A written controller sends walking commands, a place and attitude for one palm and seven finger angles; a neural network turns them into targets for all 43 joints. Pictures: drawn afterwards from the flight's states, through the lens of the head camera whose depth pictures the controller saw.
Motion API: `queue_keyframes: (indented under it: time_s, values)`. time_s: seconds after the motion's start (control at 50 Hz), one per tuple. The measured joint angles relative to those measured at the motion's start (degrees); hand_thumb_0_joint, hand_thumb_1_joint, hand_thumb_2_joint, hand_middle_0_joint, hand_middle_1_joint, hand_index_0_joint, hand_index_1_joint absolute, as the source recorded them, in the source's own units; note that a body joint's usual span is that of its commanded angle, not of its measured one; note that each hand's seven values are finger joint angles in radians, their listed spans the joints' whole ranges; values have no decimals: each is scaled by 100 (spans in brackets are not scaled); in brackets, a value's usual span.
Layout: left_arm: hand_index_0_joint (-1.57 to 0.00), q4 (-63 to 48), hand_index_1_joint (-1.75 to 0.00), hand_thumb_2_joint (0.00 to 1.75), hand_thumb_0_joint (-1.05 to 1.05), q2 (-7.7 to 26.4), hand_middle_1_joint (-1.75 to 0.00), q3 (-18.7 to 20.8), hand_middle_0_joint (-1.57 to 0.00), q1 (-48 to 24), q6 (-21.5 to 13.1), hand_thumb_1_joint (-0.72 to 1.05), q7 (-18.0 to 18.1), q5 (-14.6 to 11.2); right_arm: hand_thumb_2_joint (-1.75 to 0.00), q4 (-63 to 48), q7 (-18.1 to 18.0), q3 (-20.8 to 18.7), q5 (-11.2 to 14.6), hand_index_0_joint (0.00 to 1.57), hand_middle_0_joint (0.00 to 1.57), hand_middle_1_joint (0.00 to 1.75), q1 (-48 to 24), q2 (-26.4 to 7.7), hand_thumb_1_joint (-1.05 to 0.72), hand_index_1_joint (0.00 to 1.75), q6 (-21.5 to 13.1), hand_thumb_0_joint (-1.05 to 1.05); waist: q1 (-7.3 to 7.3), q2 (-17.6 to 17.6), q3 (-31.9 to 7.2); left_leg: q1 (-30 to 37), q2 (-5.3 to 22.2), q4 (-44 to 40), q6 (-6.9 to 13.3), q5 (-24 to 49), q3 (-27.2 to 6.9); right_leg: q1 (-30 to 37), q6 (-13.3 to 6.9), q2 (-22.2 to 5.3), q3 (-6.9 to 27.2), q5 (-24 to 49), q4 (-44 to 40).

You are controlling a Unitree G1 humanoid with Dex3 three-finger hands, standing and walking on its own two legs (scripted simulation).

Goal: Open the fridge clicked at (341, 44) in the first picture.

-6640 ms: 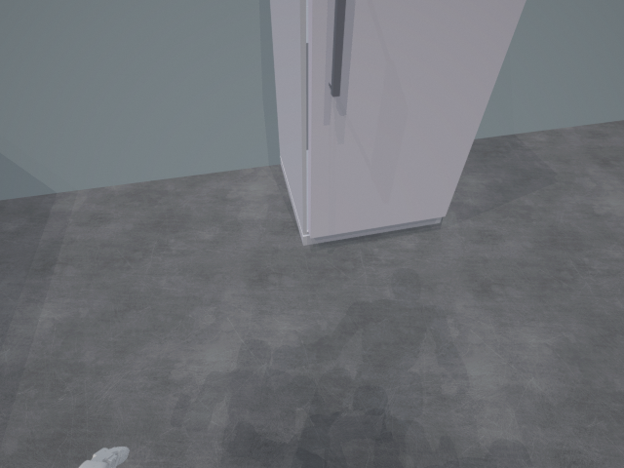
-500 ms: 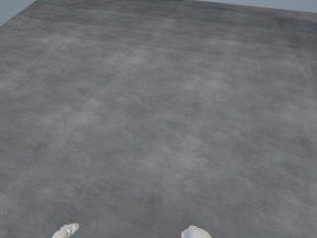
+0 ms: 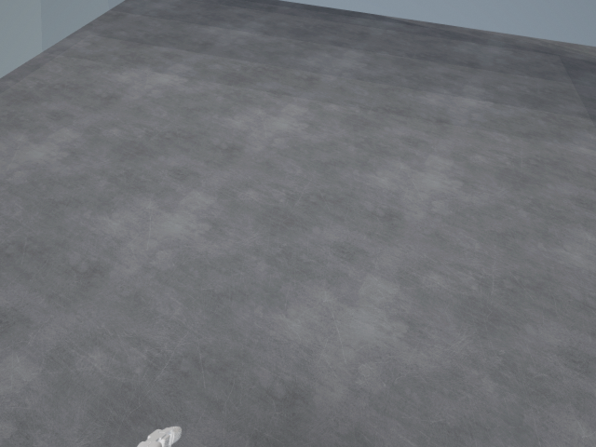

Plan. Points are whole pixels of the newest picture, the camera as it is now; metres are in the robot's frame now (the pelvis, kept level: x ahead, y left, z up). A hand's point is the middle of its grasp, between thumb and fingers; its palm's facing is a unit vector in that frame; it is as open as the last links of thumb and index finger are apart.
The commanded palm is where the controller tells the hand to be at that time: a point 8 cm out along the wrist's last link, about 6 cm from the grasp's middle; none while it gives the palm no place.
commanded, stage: turn to face it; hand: left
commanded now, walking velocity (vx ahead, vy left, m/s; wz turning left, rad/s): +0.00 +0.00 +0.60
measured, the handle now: out of the picture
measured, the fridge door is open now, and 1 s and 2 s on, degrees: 0 0 0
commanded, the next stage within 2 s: none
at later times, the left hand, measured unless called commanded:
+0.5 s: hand out of the picture +0.04 +0.20 -0.14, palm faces +0.28 -0.92 -0.27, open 7.4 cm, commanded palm none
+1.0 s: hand out of the picture -0.14 +0.14 -0.17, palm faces +0.61 -0.75 -0.26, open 7.4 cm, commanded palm none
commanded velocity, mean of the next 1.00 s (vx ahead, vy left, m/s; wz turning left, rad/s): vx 0.00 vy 0.00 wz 0.60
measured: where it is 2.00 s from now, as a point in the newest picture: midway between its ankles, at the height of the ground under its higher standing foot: outside the picture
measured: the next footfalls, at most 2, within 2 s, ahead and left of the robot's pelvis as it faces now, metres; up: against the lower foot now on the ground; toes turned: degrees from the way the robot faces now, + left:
right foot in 0.54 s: +0.04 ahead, -0.16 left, +0.00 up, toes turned +16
left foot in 1.00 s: -0.09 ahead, +0.07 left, +0.00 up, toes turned +42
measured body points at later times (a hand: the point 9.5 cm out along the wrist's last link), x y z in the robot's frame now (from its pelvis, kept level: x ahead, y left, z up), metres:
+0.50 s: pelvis -0.02 -0.03 +0.01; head +0.01 -0.04 +0.46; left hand +0.03 +0.24 -0.12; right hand +0.10 -0.27 -0.14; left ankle +0.02 +0.09 -0.72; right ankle -0.01 -0.17 -0.71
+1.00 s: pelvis -0.04 -0.04 +0.00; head +0.00 -0.01 +0.45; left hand -0.17 +0.18 -0.15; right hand +0.21 -0.19 -0.13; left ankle -0.12 +0.04 -0.73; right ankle +0.00 -0.17 -0.72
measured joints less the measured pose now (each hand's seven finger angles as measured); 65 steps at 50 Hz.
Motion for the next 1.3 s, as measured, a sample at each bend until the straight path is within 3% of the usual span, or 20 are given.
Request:
queue_keyframes:
  time_s: [0.04, 0.08, 0.14, 0.2, 0.4, 0.46, 0.52, 0.56, 0.6, 0.66, 0.72, 0.84, 0.94, 0.98, 1.0, 1.04, 1.12, 1.2, 1.3]
  values:
    - [-21, 15, -30, 90, -1, 154, -30, 93, -20, 87, 100, 91, 8, -43, -90, -84, 14, -39, -32, 20, 20, 30, -55, -34, -92, 30, -72, 1, 24, -129, 2, -77, -148, -34, 459, -29, 19, -301, 156, -142, 97, -507, 617]
    - [-21, 54, -30, 90, -1, 306, -30, 176, -20, 170, 230, 91, 23, -36, -90, -180, 6, -48, -63, 20, 20, 30, -135, -64, -92, 30, -129, 0, 52, -177, 45, -136, -212, -29, 676, -89, 13, -765, 238, -33, 567, -994, 1673]
    - [-20, 146, -30, 90, 0, 470, -30, 264, -20, 228, 313, 91, -7, 2, -90, -272, -52, -45, -67, 20, 20, 30, -177, -112, -91, 30, -183, 0, 40, -143, 69, -72, -317, -460, 685, 185, -104, -1273, 326, 81, 1031, -655, 2762]
    - [-20, 137, -30, 90, 0, 577, -30, 296, -19, 257, 289, 91, -38, 0, -90, -301, -77, -21, -46, 20, 20, 30, -193, -163, -91, 30, -204, 0, 71, -88, 81, 46, -424, -955, 726, 506, -257, -1465, 421, 93, 1304, -279, 2991]
    - [-20, -65, -30, 90, 1, 602, -30, 239, -19, 108, 299, 91, -27, -39, -90, -383, 10, -59, -41, 20, 20, 30, -269, -267, -90, 30, -99, 0, -2, 54, -23, 38, -640, -1391, 598, 966, -905, -1060, 540, 188, 1573, -371, 1792]
    - [-20, -180, -30, 90, 1, 485, -30, 174, -19, 18, 264, 91, -30, -67, -90, -422, 35, -102, -56, 20, 20, 30, -310, -342, -90, 30, -36, 0, -60, 166, -35, -97, -693, -1304, 494, 1026, -1150, -772, 473, 318, 1552, -445, 1090]
    - [-20, -337, -30, 90, 0, 381, -30, 108, -19, 42, 159, 91, -48, -84, -90, -468, 61, -171, -50, 20, 20, 30, -324, -422, -90, 30, 51, 0, -57, 238, -85, -299, -799, -1102, 339, 1032, -1369, -249, 362, 415, 1463, -75, -100]
    - [-20, -383, -30, 90, 0, 270, -30, 58, -20, 111, 86, 91, -27, -29, -90, -461, 59, -251, -29, 20, 20, 30, -346, -504, -90, 30, 123, 0, -5, 349, -103, -637, -831, -332, 221, 161, -1403, -151, 89, 427, 1331, 25, -361]
    - [-21, -388, -30, 90, 0, 169, -30, -15, -20, 232, 112, 91, -12, -17, -90, -443, 73, -307, -57, 20, 20, 30, -332, -582, -90, 30, 195, 0, 2, 389, -135, -997, -865, 847, 156, -418, -1221, -69, -30, 327, 1158, 143, -396]
    - [-21, -339, -30, 90, 0, 117, -30, -51, -20, 422, 98, 91, -7, -20, -90, -431, 128, -325, -76, 20, 20, 30, -341, -648, -91, 30, 211, 0, 14, 323, -135, -1271, -707, 2165, 37, -306, -900, 142, -58, 164, 976, 304, -674]
    - [-21, -286, -30, 90, 0, 116, -30, -77, -20, 519, 54, 90, -7, -9, -90, -442, 160, -322, -57, 20, 19, 30, -342, -671, -91, 30, 197, 0, -5, 254, -65, -1234, -484, 2550, -82, -132, -772, 269, -67, 33, 742, 344, -805]
    - [-21, -250, -30, 90, 0, 150, -30, -96, -20, 680, -4, 90, -25, 31, -90, -340, 164, -255, -40, 20, 19, 30, -485, -660, -91, 30, 287, 0, 128, 146, 73, -740, -203, 1801, -185, -382, -617, 287, -30, -180, 282, 245, -728]
    - [-21, -169, -30, 90, 0, 313, -30, -32, -20, 787, 40, 90, -44, 58, -90, -410, 158, -138, 4, 20, 19, 30, -754, -582, -91, 30, 206, 0, 297, -15, 197, -103, -209, 383, -74, -532, -279, 160, 115, -412, -26, 46, -375]
    - [-21, -129, -30, 90, 0, 418, -30, 18, -20, 847, 73, 90, -52, 30, -90, -505, 167, -93, 8, 20, 19, 30, -816, -559, -91, 30, 113, 0, 327, -82, 189, 266, -266, -475, 10, -13, -146, 54, 219, -532, -149, -132, -50]
    - [-21, -115, -30, 90, 0, 476, -30, 51, -20, 881, 105, 90, -61, 1, -90, -559, 171, -81, 1, 20, 19, 30, -840, -557, -91, 30, 40, 0, 326, -105, 163, 365, -295, -734, 158, 191, -158, -109, 276, -596, -111, -245, 300]
    - [-21, -42, -30, 90, 0, 625, -30, 110, -20, 799, 245, 90, -47, -23, -90, -601, 150, -49, 19, 20, 19, 30, -925, -468, -91, 30, -66, 0, 345, -256, 227, 272, -410, -495, 410, -44, -208, -559, 405, -548, 461, -976, 1370]
    - [-20, -7, -30, 90, 1, 741, -30, 188, -20, 610, 356, 91, -48, -25, -90, -641, 57, 20, -5, 20, 20, 30, -874, -362, -90, 30, -130, 0, 301, -214, 187, 403, -434, -718, 492, -25, -447, -1223, 516, -236, 1042, -861, 2732]
    - [-20, -173, -30, 90, 1, 746, -30, 184, -20, 358, 285, 91, -87, -35, -90, -599, 26, 54, -11, 20, 20, 30, -762, -323, -90, 30, -122, 0, 240, -144, 160, 561, -522, -1091, 504, 217, -705, -1454, 582, -107, 1320, -434, 2741]
    - [-20, -376, -30, 90, 1, 653, -30, 138, -19, 62, 253, 91, -75, -52, -90, -551, 38, 34, -31, 20, 20, 30, -569, -314, -90, 30, -88, 0, 111, -45, 111, 595, -637, -1213, 448, 313, -1007, -1327, 616, 48, 1472, -414, 2033]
